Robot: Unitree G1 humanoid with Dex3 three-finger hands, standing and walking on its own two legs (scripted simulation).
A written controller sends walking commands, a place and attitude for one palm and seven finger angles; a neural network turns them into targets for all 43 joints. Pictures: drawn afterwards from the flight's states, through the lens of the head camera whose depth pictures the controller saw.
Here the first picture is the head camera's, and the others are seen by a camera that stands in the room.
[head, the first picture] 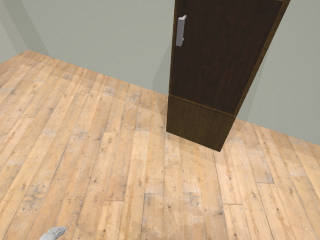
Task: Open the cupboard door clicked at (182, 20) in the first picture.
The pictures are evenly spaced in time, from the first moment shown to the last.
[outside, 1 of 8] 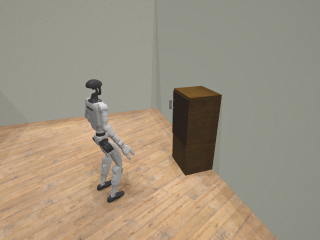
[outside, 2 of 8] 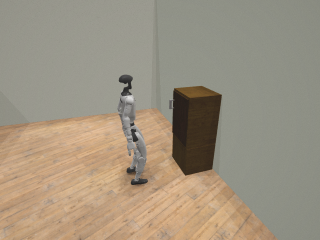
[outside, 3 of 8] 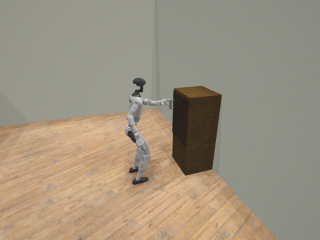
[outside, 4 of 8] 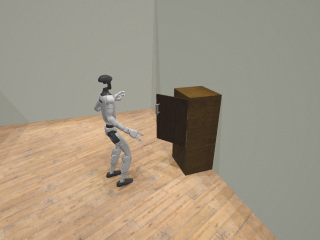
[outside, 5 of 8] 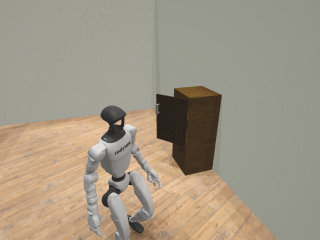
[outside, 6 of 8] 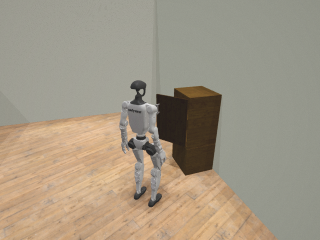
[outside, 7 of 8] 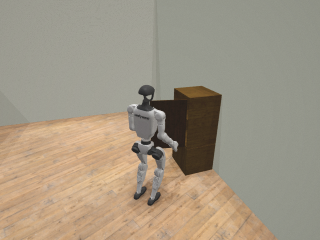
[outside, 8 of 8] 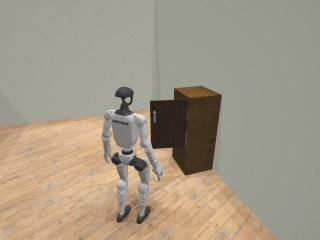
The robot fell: no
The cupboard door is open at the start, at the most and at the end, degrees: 0 80 78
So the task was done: yes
